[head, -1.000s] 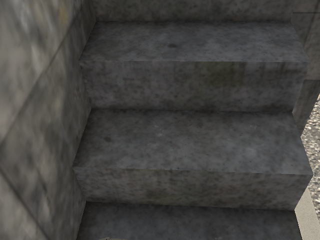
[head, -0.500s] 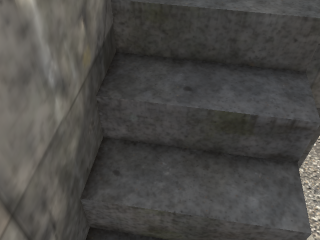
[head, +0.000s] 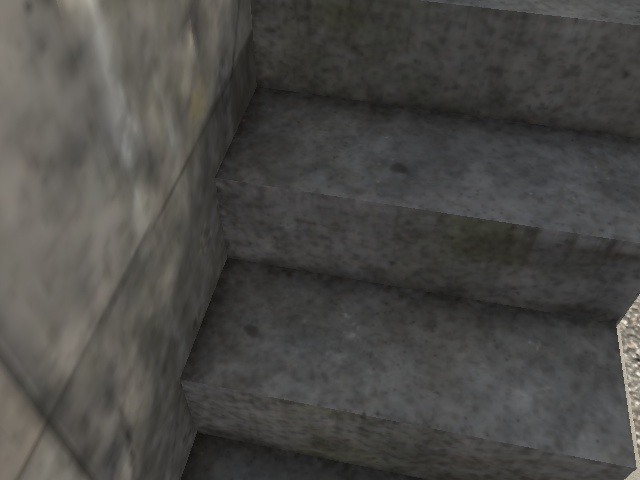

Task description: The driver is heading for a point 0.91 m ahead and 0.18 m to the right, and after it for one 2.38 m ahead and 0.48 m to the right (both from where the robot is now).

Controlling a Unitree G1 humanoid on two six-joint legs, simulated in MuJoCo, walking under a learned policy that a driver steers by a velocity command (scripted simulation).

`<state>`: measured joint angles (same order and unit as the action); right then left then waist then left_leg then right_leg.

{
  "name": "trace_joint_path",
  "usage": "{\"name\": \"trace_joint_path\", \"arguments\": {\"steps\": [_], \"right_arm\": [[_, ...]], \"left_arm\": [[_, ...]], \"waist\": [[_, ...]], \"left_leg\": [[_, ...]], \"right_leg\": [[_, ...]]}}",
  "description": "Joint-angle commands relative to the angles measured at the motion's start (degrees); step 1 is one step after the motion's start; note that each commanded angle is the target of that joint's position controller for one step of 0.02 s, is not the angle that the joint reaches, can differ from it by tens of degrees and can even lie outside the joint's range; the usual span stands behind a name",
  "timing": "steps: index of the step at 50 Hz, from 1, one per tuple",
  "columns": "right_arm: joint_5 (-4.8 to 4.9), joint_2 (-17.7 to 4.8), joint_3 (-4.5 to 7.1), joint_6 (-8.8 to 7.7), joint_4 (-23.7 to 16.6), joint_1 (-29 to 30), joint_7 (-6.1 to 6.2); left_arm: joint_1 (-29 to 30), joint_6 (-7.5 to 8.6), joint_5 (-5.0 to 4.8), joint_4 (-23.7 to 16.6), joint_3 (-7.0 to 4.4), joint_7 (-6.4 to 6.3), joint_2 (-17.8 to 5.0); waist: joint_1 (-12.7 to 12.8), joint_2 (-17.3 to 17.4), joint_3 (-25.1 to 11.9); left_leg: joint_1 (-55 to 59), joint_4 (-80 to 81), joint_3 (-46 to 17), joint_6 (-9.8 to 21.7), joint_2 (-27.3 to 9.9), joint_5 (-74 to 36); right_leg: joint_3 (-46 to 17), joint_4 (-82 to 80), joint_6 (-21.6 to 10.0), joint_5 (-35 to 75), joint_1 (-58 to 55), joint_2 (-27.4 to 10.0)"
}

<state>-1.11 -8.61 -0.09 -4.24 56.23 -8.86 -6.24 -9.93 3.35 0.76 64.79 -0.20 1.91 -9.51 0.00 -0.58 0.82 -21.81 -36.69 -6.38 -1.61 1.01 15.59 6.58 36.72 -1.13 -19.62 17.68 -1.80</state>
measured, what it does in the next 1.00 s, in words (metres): climbs, turning right: right foot 0.19 m higher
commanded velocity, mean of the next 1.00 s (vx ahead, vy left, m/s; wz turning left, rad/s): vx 0.40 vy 0.00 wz -0.30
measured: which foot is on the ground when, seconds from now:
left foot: down 0.00-0.70, up 0.72-1.00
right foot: down 0.00-0.34, up 0.36-0.58, down 0.60-1.00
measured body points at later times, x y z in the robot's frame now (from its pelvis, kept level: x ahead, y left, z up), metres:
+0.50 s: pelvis +0.11 +0.00 +0.00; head +0.09 -0.01 +0.45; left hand +0.23 +0.22 -0.13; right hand +0.05 -0.19 -0.16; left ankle +0.05 +0.13 -0.72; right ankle +0.06 -0.12 -0.46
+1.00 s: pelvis +0.28 -0.10 +0.20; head +0.29 -0.12 +0.65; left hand +0.26 +0.16 +0.07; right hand +0.38 -0.34 +0.09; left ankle +0.39 +0.03 -0.10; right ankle +0.22 -0.17 -0.53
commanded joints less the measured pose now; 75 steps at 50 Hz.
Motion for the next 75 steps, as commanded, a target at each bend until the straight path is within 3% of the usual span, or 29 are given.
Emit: {"name": "trace_joint_path", "arguments": {"steps": [1,11,15,18,23,27,29,32,34,36,37,38,39,43,47,50,51,52,53,56,59,62,64,65,66,67,68,70,75], "right_arm": [[-0.35,-6.8,1.41,0.19,0.1,-2.7,0.36],[-2.82,-3.0,1.43,0.54,-1.9,0.4,3.69],[-3.91,-3.3,1.58,0.21,-4.3,-5.8,4.36],[-2.85,-10.7,3.21,-0.49,2.4,-32.7,4.93],[-1.08,4.5,-2.28,0.05,1.8,-17.2,-1.06],[-4.73,-2.3,-1.07,-1.86,7.3,-16.0,-2.15],[0.81,-16.8,3.44,-1.2,4.5,-15.3,-4.84],[-4.86,-18.4,2.02,-2.17,-1.8,-10.9,-5.47],[-5.99,-15.5,1.67,-0.69,1.0,-19.4,-5.28],[-7.56,-10.1,1.4,0.8,2.1,-21.6,-7.51],[3.55,-8.7,2.64,-1.78,-12.4,-3.3,3.21],[-2.72,-8.2,2.34,1.11,2.4,-18.7,-3.21],[-4.03,-8.7,3.53,0.18,-4.6,-9.4,-4.18],[-4.6,-2.9,0.24,0.9,-13.9,-4.3,-2.49],[-0.98,-1.7,-1.66,0.6,-14.2,-3.8,-3.35],[0.91,-3.2,-2.09,0.65,-19.0,4.3,-3.11],[3.57,0.5,-0.76,2.77,-18.7,10.4,7.39],[3.82,-0.2,-1.62,4.05,-22.0,14.3,10.3],[1.66,-2.4,-3.2,6.34,-26.9,11.7,1.63],[0.98,0.5,-4.08,9.4,-27.0,5.5,-1.78],[-0.3,-2.8,-2.28,10.18,-31.6,13.0,-3.1],[-2.22,-3.3,-0.93,10.6,-30.7,4.4,-2.61],[-2.18,-7.0,0.67,10.95,-26.4,-4.4,-3.89],[-5.01,-9.3,1.6,11.2,-18.2,-19.4,-3.52],[-4.73,-10.5,1.66,9.9,-16.3,-25.4,-3.65],[-2.7,-2.6,0.13,6.2,-13.1,-27.2,-2.95],[-0.73,0.3,-0.25,2.74,-8.9,-25.7,-2.77],[-1.12,2.9,-1.91,-0.34,-3.1,-22.0,-2.29],[0.77,-1.1,-0.54,-2.61,-1.8,-14.6,-4.28]], "left_arm": [[-5.7,-0.07,1.02,0.5,-0.11,0.94,-1.5],[-14.5,-0.55,1.48,0.6,-2.94,-2.17,-6.1],[-3.4,0.32,-0.2,-4.3,-2.44,-2.52,-4.3],[-4.6,2.44,1.45,-6.3,0.04,-1.93,2.8],[4.6,-0.43,-1.08,-16.3,-3.13,-3.45,0.0],[19.6,-2.06,-0.79,-30.0,-0.45,-4.57,-1.3],[29.2,-3.71,-0.18,-33.3,2.26,-2.04,-1.2],[4.9,-3.57,-2.61,-22.6,0.12,2.6,-7.3],[4.1,-4.93,-1.73,-22.2,0.15,2.98,-10.2],[-9.8,-4.41,-1.0,-17.2,-2.24,-0.04,-18.5],[0.2,-3.57,2.47,-21.3,-3.76,0.52,-14.7],[-23.6,-2.82,-0.29,-12.4,-3.73,-0.63,-17.4],[-19.3,-0.18,-1.51,-10.9,-4.11,-0.04,-18.9],[-2.8,2.06,0.86,-10.3,-0.83,1.16,-7.0],[-15.8,3.75,6.91,-4.8,-0.6,0.07,-8.9],[-22.2,4.53,7.68,-3.9,0.23,0.34,-10.7],[-15.2,5.68,-0.85,-6.3,-1.48,0.75,-6.8],[-16.9,5.55,-0.72,-5.4,-1.0,0.12,-7.6],[-32.6,5.55,6.5,-2.0,2.06,0.99,-10.2],[-36.3,5.02,8.41,1.6,2.92,4.44,-9.9],[-23.9,5.38,4.03,-1.3,3.89,5.47,-12.1],[-22.8,2.63,-0.14,-1.9,-1.17,4.58,-20.3],[-25.7,-1.25,2.41,-1.5,-3.98,5.28,-22.2],[-26.3,-2.86,5.11,-1.0,-3.15,5.92,-15.9],[-28.3,-4.15,4.05,-0.7,-1.84,8.05,-9.9],[-20.3,-3.96,0.68,-2.6,-1.07,6.69,-5.9],[-9.9,-3.15,0.69,-7.3,-0.88,2.92,-5.4],[-1.0,-2.84,3.47,-15.4,-0.47,-1.88,-5.3],[7.1,-1.55,-0.94,-21.6,-1.52,-3.98,-9.2]], "waist": [[0.3,0.9,0.7],[3.2,-5.1,2.1],[-5.2,-4.9,0.1],[-12.7,19.8,-7.2],[-0.3,1.6,0.6],[2.6,-1.9,-1.5],[2.9,4.4,-3.6],[10.3,7.0,-13.7],[7.7,6.3,-21.4],[7.8,-7.3,-17.6],[5.6,-18.0,-15.3],[14.0,-10.2,-14.2],[9.2,-11.7,-3.9],[-4.9,-0.1,-5.4],[-2.2,1.8,2.7],[-0.2,-0.9,5.6],[2.8,-0.5,5.3],[4.3,-2.6,8.1],[1.0,-12.5,3.0],[-0.4,-9.8,3.0],[-7.6,-11.7,-4.4],[-9.4,-16.8,-9.3],[-8.2,-14.8,-12.7],[-10.4,-2.2,-15.9],[-7.7,11.8,-20.2],[-8.4,8.7,-15.3],[-6.6,6.1,-4.6],[-0.3,-0.1,-5.4],[2.5,7.9,-1.8]], "left_leg": [[-6.6,11.8,-0.9,5.3,-1.0,10.6],[-12.6,-1.6,7.0,6.5,0.1,0.4],[9.1,2.7,6.6,11.0,-2.1,1.8],[35.5,19.7,-33.6,31.6,-25.0,-5.0],[15.0,23.6,-5.4,18.0,-21.1,-6.3],[6.2,30.3,6.1,15.1,-16.3,-7.8],[-19.6,42.4,8.3,20.4,-15.2,-5.0],[12.3,18.8,18.2,16.9,-15.4,-93.1],[9.4,3.7,16.2,15.8,-13.6,-87.7],[-9.5,-26.6,14.1,9.5,-4.9,-29.7],[-20.7,-58.0,10.2,4.1,1.6,-4.3],[-24.9,-81.3,-8.2,6.2,5.8,-14.6],[-41.9,-96.0,-12.2,7.3,9.9,-8.1],[-55.3,-94.4,-5.4,11.0,4.5,0.7],[-63.7,-110.3,-1.2,11.0,4.6,-4.8],[-66.1,-101.5,2.1,11.9,2.2,-15.2],[-54.5,-91.4,9.2,6.4,4.8,-4.9],[-52.1,-84.5,15.6,4.9,3.2,-1.8],[-62.6,-83.9,10.6,7.3,-2.2,-10.0],[-77.4,-86.2,7.0,7.4,0.8,-7.2],[-34.5,-60.6,21.0,6.1,3.2,-0.4],[-29.5,-31.4,22.9,3.1,8.9,8.4],[-16.4,-12.8,21.6,6.6,13.0,6.0],[4.4,-6.0,3.7,14.6,9.7,-6.3],[12.9,1.1,-27.4,29.7,-6.0,-14.7],[8.8,3.7,-32.6,26.4,-9.6,6.9],[3.7,2.8,-27.4,23.4,-7.1,10.7],[5.6,6.3,-23.9,18.9,-3.9,1.4],[-10.7,12.5,-12.8,17.0,-2.9,-21.8]], "right_leg": [[-3.4,-8.0,-2.3,-6.7,-6.3,-1.1],[-28.5,-22.5,-17.7,-14.8,-11.7,-15.4],[-17.5,-11.8,-13.6,-1.3,8.1,-7.8],[-10.5,44.6,-3.6,-7.7,43.3,3.7],[-14.8,82.3,-10.1,-11.9,57.1,-4.5],[-9.8,54.9,-16.1,-18.7,56.9,-8.0],[4.4,39.5,-7.9,-34.8,20.3,1.8],[3.4,39.4,-12.5,1.1,22.7,8.0],[-6.6,29.4,-12.7,10.1,7.8,10.7],[-36.3,8.2,-19.1,26.1,-0.8,-0.7],[-45.6,-1.4,-20.3,6.0,-5.0,-6.2],[-57.0,-4.9,-18.8,12.2,-0.8,-6.1],[-53.5,-2.3,-15.1,16.6,-2.0,-5.9],[-32.9,-1.5,-12.9,33.3,-1.4,-6.9],[-26.9,-9.6,-10.4,14.9,2.8,-6.7],[-23.0,-15.9,-8.9,13.2,1.8,-7.8],[-19.3,-16.5,-1.0,15.8,6.6,-4.1],[-19.6,-21.7,-1.7,22.2,9.8,-3.7],[-25.7,-25.1,-11.7,25.0,-1.2,-12.3],[-18.2,-21.1,-17.6,57.1,-25.6,-18.5],[-10.8,-25.8,-19.0,96.5,-2.2,-19.0],[-11.3,-14.6,-19.5,123.2,-26.0,-21.7],[-8.8,4.0,-19.9,131.9,-26.9,-16.8],[-12.4,23.2,-16.7,92.7,-2.7,-10.9],[-18.0,51.6,-7.8,34.9,19.7,3.7],[-28.0,63.4,-9.1,33.1,33.4,4.0],[-24.3,71.8,-8.5,28.3,43.5,2.9],[-23.3,76.6,-9.4,22.1,52.7,3.3],[-8.0,88.5,-4.9,-2.0,50.8,1.1]]}}
Keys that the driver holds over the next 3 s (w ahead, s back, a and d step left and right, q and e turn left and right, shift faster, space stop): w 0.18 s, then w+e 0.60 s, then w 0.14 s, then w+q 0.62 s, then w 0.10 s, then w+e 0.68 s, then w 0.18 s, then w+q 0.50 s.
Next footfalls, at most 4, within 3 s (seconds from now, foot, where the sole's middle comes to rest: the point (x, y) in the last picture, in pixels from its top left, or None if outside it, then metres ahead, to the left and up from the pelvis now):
0.60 right None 0.26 -0.18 -0.57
1.28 left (362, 368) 0.53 -0.04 -0.37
1.78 right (443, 167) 0.78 -0.17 -0.18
2.18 left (332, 152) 0.82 0.01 -0.18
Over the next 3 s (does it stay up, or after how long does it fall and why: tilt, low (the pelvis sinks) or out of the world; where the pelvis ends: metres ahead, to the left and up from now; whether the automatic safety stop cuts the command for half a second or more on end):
stays up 1.12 -0.13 0.84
